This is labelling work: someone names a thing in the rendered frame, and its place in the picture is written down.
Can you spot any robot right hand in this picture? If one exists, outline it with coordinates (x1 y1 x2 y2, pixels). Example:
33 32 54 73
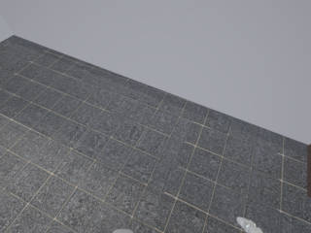
236 216 263 233

